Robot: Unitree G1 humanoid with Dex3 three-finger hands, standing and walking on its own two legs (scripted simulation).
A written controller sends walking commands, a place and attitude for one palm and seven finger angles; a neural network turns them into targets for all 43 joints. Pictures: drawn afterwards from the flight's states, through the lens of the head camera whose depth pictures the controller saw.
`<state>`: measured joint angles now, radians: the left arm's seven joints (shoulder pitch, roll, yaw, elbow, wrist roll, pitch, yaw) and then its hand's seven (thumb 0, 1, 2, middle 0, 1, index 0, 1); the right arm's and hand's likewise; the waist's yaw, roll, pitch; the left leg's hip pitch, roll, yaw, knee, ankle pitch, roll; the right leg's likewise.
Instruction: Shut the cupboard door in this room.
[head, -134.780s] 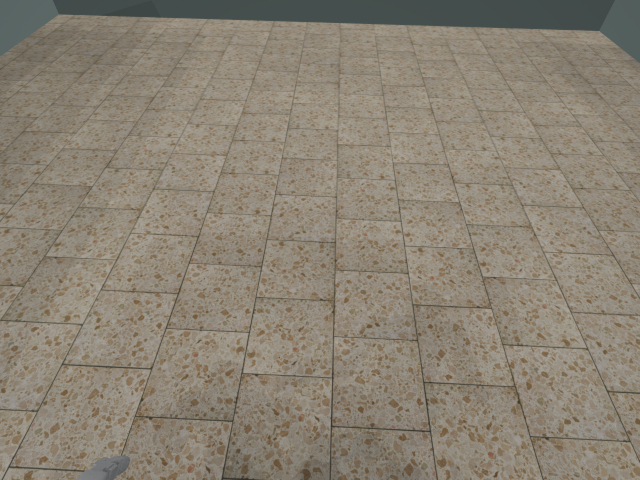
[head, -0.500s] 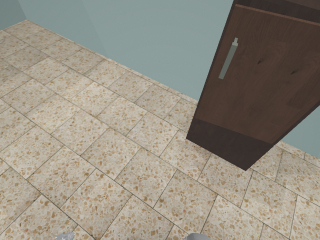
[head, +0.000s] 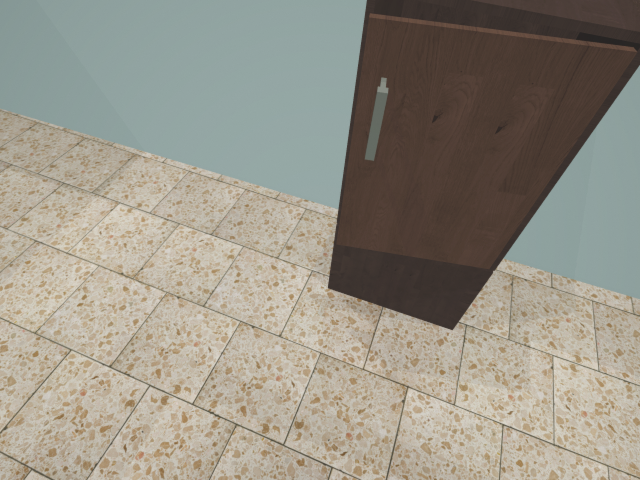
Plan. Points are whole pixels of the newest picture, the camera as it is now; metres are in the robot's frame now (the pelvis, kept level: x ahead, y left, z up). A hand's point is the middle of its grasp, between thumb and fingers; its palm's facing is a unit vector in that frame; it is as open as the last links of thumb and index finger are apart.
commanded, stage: take the last steps up to it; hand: left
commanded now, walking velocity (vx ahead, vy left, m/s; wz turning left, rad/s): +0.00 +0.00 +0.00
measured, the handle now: (376, 120) +0.72 -0.07 +0.06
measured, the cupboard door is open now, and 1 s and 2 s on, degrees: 11 11 11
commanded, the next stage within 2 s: come to a stop and stand still in 0.92 s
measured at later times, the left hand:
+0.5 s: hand (238, 445) +0.19 +0.12 -0.15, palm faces -0.19 -0.96 -0.21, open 7.4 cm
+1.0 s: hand (294, 432) +0.22 +0.05 -0.18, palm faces -0.10 -0.99 -0.14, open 7.4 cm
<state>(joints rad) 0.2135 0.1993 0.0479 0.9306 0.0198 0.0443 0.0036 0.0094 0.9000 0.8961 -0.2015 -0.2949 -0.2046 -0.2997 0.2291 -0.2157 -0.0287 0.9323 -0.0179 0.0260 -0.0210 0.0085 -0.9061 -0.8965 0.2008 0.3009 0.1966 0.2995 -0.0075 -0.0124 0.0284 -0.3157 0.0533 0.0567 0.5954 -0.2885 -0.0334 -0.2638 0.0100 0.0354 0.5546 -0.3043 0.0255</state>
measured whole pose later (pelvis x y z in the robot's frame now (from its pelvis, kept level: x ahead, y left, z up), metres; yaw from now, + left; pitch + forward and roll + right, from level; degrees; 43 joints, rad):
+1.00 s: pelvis +0.21 -0.13 +0.00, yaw -8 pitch +0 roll +0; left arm 0.30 0.17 0.04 1.11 0.02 0.01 -0.01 0.01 0.91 0.90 -0.20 -0.29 -0.20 -0.30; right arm 0.20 -0.14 -0.01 0.97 -0.04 -0.05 -0.03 0.00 -0.91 -0.90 0.20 0.30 0.20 0.30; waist 0.00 -0.04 0.05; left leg -0.29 0.05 0.14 0.55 -0.26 0.03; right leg -0.38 -0.01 -0.04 1.08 -0.44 -0.04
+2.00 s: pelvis +0.24 -0.12 +0.01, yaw -8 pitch -1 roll +0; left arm 0.30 0.15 0.00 1.09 0.01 0.02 0.03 0.01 0.91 0.90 -0.20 -0.29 -0.20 -0.30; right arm 0.20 -0.17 -0.02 1.06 -0.01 0.01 -0.03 0.00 -0.93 -0.90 0.20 0.30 0.20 0.30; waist 0.00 0.02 0.03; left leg -0.23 -0.03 0.10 0.40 -0.16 0.05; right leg -0.11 0.00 0.03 0.42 -0.30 0.00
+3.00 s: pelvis +0.20 -0.11 +0.01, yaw -8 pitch -1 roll +0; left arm 0.37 0.20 -0.01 1.05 0.03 0.03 0.01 0.01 0.91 0.90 -0.20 -0.29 -0.20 -0.30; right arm 0.22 -0.19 -0.01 1.07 -0.02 0.02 -0.01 0.01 -0.90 -0.90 0.20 0.30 0.20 0.30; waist 0.01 -0.03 0.00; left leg -0.28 -0.02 0.09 0.43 -0.13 0.07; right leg -0.17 -0.01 -0.01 0.48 -0.31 -0.01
